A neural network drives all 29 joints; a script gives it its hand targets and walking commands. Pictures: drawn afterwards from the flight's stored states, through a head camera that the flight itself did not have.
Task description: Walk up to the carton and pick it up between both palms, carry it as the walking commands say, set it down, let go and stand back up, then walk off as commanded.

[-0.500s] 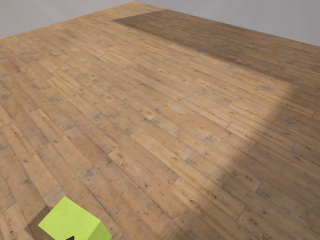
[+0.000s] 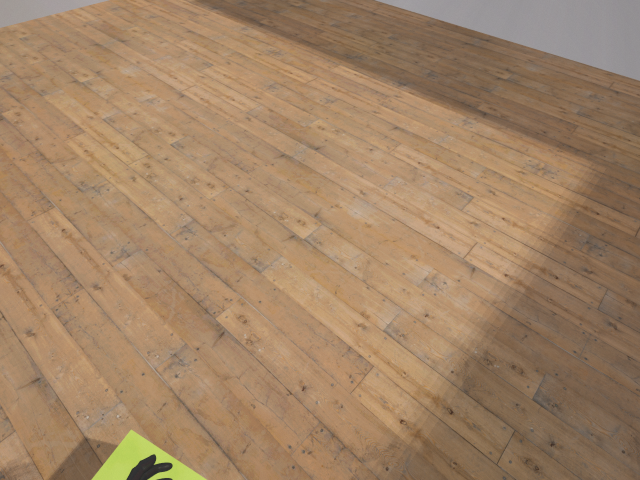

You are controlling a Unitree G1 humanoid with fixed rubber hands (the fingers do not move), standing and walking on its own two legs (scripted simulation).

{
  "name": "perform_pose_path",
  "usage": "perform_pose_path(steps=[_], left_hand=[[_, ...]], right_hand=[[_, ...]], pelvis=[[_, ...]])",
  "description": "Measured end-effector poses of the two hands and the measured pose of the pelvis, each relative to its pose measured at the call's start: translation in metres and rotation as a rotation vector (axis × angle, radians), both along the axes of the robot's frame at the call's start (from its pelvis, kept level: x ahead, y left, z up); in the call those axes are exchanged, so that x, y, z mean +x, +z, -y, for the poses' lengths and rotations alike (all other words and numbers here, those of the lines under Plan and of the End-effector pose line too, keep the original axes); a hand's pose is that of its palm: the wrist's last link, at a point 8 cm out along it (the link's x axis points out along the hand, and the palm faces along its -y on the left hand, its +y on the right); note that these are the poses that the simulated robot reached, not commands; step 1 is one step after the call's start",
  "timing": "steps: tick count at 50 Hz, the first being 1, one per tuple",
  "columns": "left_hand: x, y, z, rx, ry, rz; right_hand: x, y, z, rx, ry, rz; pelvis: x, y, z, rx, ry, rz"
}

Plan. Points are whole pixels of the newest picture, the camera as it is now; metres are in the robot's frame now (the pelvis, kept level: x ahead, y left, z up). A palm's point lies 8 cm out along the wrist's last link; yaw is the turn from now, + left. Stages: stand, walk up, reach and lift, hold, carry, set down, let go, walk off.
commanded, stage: walk off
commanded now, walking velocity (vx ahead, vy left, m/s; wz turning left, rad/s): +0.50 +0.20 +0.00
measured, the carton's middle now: out of the picture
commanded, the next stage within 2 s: stand in 1.46 s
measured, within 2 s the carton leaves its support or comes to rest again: neither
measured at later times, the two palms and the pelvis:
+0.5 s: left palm (96, 430) +0.24 +0.36 -0.14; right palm (446, 347) +0.36 -0.17 -0.11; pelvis +0.24 +0.08 -0.02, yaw +1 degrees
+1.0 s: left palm (101, 255) +0.54 +0.45 -0.11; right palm (381, 293) +0.49 -0.08 -0.14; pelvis +0.45 +0.17 -0.01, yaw +0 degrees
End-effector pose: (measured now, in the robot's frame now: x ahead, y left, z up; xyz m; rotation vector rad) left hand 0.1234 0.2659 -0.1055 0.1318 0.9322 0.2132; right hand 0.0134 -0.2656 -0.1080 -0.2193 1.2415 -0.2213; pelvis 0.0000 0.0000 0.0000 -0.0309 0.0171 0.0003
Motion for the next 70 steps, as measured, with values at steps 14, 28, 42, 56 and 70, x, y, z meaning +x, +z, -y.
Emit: perform_pose_path(steps=[14,28,42,56,70], left_hand=[[0.075,-0.008,-0.030,0.086,0.082,-0.105],[0.169,-0.053,-0.118,-0.006,0.109,-0.217],[0.369,-0.003,-0.174,0.005,0.012,-0.027],[0.408,-0.010,-0.207,0.067,0.075,-0.174],[0.580,-0.017,-0.282,-0.017,-0.002,-0.105]], right_hand=[[0.166,-0.022,-0.023,0.040,0.044,0.076],[0.382,-0.010,-0.125,0.014,0.140,0.242],[0.405,-0.005,-0.176,0.026,0.015,0.105],[0.554,-0.009,-0.207,0.072,0.066,0.195],[0.625,0.004,-0.291,0.013,-0.016,0.096]], pelvis=[[0.133,-0.011,-0.015,0.028,0.016,0.012],[0.276,-0.029,-0.112,-0.007,0.039,0.002],[0.382,-0.002,-0.171,0.040,0.000,0.041],[0.489,-0.005,-0.194,0.041,-0.006,0.022],[0.605,0.001,-0.286,-0.004,-0.033,-0.016]])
